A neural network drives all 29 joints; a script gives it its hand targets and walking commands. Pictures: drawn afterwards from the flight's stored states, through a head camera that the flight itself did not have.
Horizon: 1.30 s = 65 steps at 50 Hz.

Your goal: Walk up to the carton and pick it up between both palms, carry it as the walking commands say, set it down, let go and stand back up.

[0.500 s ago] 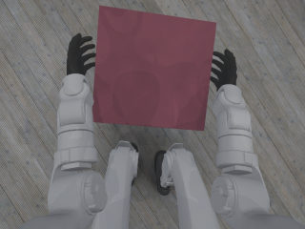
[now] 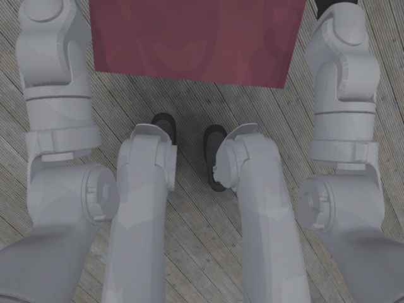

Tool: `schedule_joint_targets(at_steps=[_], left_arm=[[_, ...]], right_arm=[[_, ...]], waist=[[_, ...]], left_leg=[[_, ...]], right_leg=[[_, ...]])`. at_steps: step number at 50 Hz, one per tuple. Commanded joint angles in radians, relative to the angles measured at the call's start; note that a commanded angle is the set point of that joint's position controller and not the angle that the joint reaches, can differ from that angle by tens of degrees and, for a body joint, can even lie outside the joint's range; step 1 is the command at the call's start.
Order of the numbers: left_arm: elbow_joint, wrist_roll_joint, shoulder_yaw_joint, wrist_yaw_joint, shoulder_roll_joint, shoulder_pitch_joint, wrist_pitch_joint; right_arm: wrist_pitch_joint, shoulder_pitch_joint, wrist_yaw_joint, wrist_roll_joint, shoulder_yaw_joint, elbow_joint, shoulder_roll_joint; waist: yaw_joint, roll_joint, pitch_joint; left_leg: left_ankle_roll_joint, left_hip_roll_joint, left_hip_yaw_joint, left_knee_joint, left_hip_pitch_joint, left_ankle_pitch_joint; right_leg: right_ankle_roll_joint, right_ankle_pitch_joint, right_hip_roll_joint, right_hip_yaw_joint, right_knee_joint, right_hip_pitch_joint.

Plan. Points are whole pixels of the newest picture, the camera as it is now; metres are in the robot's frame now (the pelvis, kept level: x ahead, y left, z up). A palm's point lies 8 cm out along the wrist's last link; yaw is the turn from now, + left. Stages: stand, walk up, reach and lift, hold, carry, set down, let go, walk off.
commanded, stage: set down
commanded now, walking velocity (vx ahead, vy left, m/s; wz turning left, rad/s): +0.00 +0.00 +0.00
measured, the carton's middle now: out of the picture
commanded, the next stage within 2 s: none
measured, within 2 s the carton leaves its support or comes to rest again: rests again in 1.62 s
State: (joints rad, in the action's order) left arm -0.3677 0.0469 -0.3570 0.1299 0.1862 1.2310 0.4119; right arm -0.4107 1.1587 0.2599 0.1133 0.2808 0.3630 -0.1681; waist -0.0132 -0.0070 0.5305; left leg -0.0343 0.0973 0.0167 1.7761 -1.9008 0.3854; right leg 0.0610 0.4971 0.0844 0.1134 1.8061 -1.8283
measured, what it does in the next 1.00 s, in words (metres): lowers itself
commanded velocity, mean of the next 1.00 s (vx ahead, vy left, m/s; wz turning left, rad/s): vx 0.00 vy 0.00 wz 0.00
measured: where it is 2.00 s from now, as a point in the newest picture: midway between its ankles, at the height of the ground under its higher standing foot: (190, 165)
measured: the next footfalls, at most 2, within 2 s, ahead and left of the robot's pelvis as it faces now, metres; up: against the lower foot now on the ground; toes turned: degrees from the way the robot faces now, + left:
none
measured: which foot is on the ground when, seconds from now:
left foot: down 0.00-1.00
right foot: down 0.00-1.00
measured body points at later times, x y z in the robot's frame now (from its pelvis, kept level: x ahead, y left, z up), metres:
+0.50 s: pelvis +0.01 +0.00 -0.06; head +0.39 +0.02 +0.17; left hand +0.58 +0.20 -0.23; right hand +0.56 -0.16 -0.22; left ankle +0.16 +0.09 -0.45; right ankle +0.13 -0.08 -0.45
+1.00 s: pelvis +0.03 +0.01 -0.11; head +0.42 +0.00 +0.11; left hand +0.62 +0.19 -0.29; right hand +0.58 -0.18 -0.30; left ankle +0.16 +0.09 -0.45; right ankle +0.13 -0.08 -0.45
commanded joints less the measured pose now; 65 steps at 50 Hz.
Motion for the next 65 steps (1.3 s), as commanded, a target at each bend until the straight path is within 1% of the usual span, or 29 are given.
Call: schedule_joint_targets(at_steps=[1,3,4,5,8,11,13,15,17,18,19,21,23,26,28,31,34,38,39,40,43,48,53,55,57,60,65], left_arm=[[-0.187,-0.167,0.627,-0.270,-0.626,0.815,-0.026],[-0.346,-0.128,0.578,-0.306,-0.708,0.770,-0.031],[-0.400,-0.110,0.543,-0.324,-0.742,0.742,-0.039],[-0.431,-0.096,0.512,-0.339,-0.764,0.725,-0.051],[-0.453,-0.080,0.463,-0.369,-0.791,0.709,-0.086],[-0.434,-0.084,0.463,-0.383,-0.783,0.730,-0.098],[-0.371,-0.109,0.497,-0.382,-0.769,0.774,-0.104],[-0.272,-0.152,0.554,-0.373,-0.749,0.840,-0.109],[-0.160,-0.202,0.615,-0.354,-0.715,0.922,-0.114],[-0.118,-0.223,0.640,-0.342,-0.698,0.956,-0.116],[-0.100,-0.236,0.656,-0.331,-0.682,0.976,-0.116],[-0.110,-0.246,0.666,-0.310,-0.657,0.990,-0.116],[-0.177,-0.243,0.655,-0.298,-0.647,0.975,-0.119],[-0.298,-0.225,0.616,-0.297,-0.644,0.929,-0.126],[-0.361,-0.205,0.585,-0.302,-0.644,0.894,-0.129],[-0.423,-0.185,0.547,-0.310,-0.634,0.864,-0.136],[-0.441,-0.178,0.528,-0.314,-0.614,0.866,-0.145],[-0.440,-0.185,0.520,-0.315,-0.582,0.888,-0.156],[-0.434,-0.189,0.517,-0.315,-0.573,0.894,-0.159],[-0.427,-0.194,0.514,-0.315,-0.558,0.906,-0.164],[-0.416,-0.214,0.501,-0.314,-0.518,0.923,-0.184],[-0.486,-0.223,0.463,-0.317,-0.464,0.876,-0.206],[-0.493,-0.231,0.444,-0.323,-0.441,0.824,-0.227],[-0.486,-0.232,0.442,-0.326,-0.438,0.810,-0.232],[-0.482,-0.234,0.446,-0.329,-0.441,0.796,-0.236],[-0.460,-0.238,0.456,-0.331,-0.446,0.792,-0.240],[-0.427,-0.245,0.469,-0.326,-0.436,0.816,-0.248]], right_arm=[[0.057,0.999,-0.335,0.157,-0.573,-0.039,0.709],[0.065,0.987,-0.360,0.111,-0.514,0.120,0.757],[0.073,0.978,-0.375,0.094,-0.489,0.172,0.785],[0.084,0.982,-0.389,0.088,-0.475,0.194,0.814],[0.114,1.016,-0.417,0.093,-0.467,0.190,0.878],[0.122,1.050,-0.425,0.100,-0.476,0.163,0.879],[0.124,1.087,-0.421,0.121,-0.508,0.099,0.872],[0.125,1.126,-0.412,0.159,-0.558,0.010,0.862],[0.126,1.159,-0.396,0.207,-0.606,-0.075,0.838],[0.127,1.169,-0.385,0.226,-0.620,-0.103,0.818],[0.128,1.167,-0.374,0.237,-0.619,-0.106,0.792],[0.133,1.153,-0.355,0.240,-0.594,-0.067,0.743],[0.141,1.125,-0.345,0.224,-0.556,0.010,0.710],[0.152,1.096,-0.346,0.195,-0.516,0.101,0.691],[0.162,1.094,-0.352,0.185,-0.499,0.127,0.686],[0.173,1.105,-0.358,0.183,-0.488,0.145,0.678],[0.180,1.116,-0.361,0.189,-0.484,0.151,0.671],[0.187,1.132,-0.358,0.201,-0.484,0.160,0.653],[0.190,1.139,-0.356,0.204,-0.490,0.157,0.651],[0.193,1.145,-0.353,0.206,-0.494,0.159,0.647],[0.207,1.153,-0.341,0.212,-0.501,0.162,0.631],[0.226,1.139,-0.327,0.219,-0.508,0.193,0.621],[0.237,1.103,-0.314,0.237,-0.536,0.181,0.655],[0.240,1.088,-0.310,0.240,-0.542,0.174,0.668],[0.244,1.062,-0.309,0.238,-0.538,0.180,0.680],[0.248,1.017,-0.310,0.226,-0.520,0.204,0.686],[0.256,0.992,-0.313,0.211,-0.498,0.216,0.673]], waist=[[0.089,0.036,-2.102],[0.075,0.029,-1.917],[0.075,0.021,-1.869],[0.078,0.012,-1.852],[0.097,-0.001,-1.891],[0.097,0.000,-1.942],[0.090,0.002,-2.032],[0.080,0.010,-2.174],[0.066,0.035,-2.331],[0.057,0.053,-2.387],[0.050,0.075,-2.408],[0.037,0.116,-2.368],[0.023,0.136,-2.245],[0.017,0.122,-2.043],[0.024,0.112,-1.948],[0.041,0.102,-1.863],[0.056,0.098,-1.819],[0.067,0.100,-1.786],[0.077,0.095,-1.777],[0.087,0.087,-1.758],[0.098,0.064,-1.699],[0.130,0.015,-1.573],[0.158,-0.032,-1.580],[0.159,-0.042,-1.576],[0.153,-0.042,-1.565],[0.135,-0.025,-1.544],[0.116,0.002,-1.522]], left_leg=[[-0.013,-0.033,-0.016,-0.066,0.781,-0.043],[-0.016,-0.036,-0.014,-0.062,0.673,0.058],[-0.019,-0.036,-0.012,-0.054,0.635,0.077],[-0.024,-0.035,-0.009,-0.042,0.613,0.072],[-0.035,-0.032,-0.009,0.011,0.603,-0.019],[-0.037,-0.029,-0.008,0.054,0.607,-0.088],[-0.036,-0.026,-0.004,0.082,0.641,-0.144],[-0.033,-0.023,0.001,0.111,0.712,-0.226],[-0.030,-0.021,0.008,0.140,0.813,-0.323],[-0.027,-0.021,0.012,0.152,0.863,-0.367],[-0.022,-0.023,0.016,0.162,0.902,-0.398],[-0.013,-0.030,0.027,0.175,0.946,-0.425],[-0.009,-0.035,0.036,0.180,0.919,-0.399],[-0.015,-0.040,0.044,0.192,0.820,-0.326],[-0.022,-0.042,0.047,0.203,0.777,-0.302],[-0.029,-0.043,0.048,0.223,0.737,-0.288],[-0.035,-0.044,0.048,0.245,0.710,-0.290],[-0.038,-0.046,0.051,0.279,0.686,-0.307],[-0.039,-0.045,0.051,0.286,0.664,-0.309],[-0.039,-0.044,0.050,0.292,0.637,-0.306],[-0.044,-0.044,0.052,0.317,0.575,-0.318],[-0.055,-0.047,0.046,0.352,0.450,-0.321],[-0.063,-0.047,0.031,0.379,0.361,-0.347],[-0.067,-0.048,0.028,0.386,0.339,-0.351],[-0.067,-0.048,0.029,0.393,0.329,-0.362],[-0.066,-0.049,0.038,0.403,0.343,-0.384],[-0.061,-0.051,0.049,0.409,0.380,-0.407]], right_leg=[[-0.032,-0.024,0.029,-0.164,-0.144,0.468],[-0.029,0.051,0.024,-0.163,-0.139,0.388],[-0.030,0.064,0.024,-0.161,-0.131,0.360],[-0.033,0.058,0.024,-0.157,-0.118,0.339],[-0.041,-0.016,0.029,-0.148,-0.068,0.327],[-0.043,-0.070,0.031,-0.144,-0.031,0.341],[-0.043,-0.123,0.032,-0.142,-0.005,0.376],[-0.041,-0.200,0.035,-0.140,0.023,0.426],[-0.037,-0.279,0.038,-0.138,0.049,0.467],[-0.035,-0.302,0.040,-0.135,0.059,0.466],[-0.033,-0.304,0.041,-0.132,0.065,0.444],[-0.029,-0.265,0.043,-0.128,0.070,0.360],[-0.024,-0.206,0.041,-0.124,0.073,0.267],[-0.022,-0.140,0.035,-0.124,0.086,0.176],[-0.024,-0.117,0.034,-0.121,0.098,0.137],[-0.030,-0.106,0.033,-0.119,0.118,0.109],[-0.033,-0.114,0.034,-0.119,0.143,0.099],[-0.033,-0.138,0.032,-0.121,0.177,0.093],[-0.032,-0.146,0.031,-0.125,0.186,0.105],[-0.032,-0.152,0.030,-0.129,0.195,0.113],[-0.032,-0.188,0.028,-0.137,0.224,0.136],[-0.034,-0.240,0.023,-0.154,0.264,0.184],[-0.035,-0.348,0.021,-0.174,0.298,0.301],[-0.035,-0.378,0.021,-0.180,0.305,0.325],[-0.032,-0.402,0.022,-0.184,0.311,0.332],[-0.027,-0.407,0.025,-0.184,0.317,0.305],[-0.019,-0.387,0.026,-0.180,0.323,0.252]])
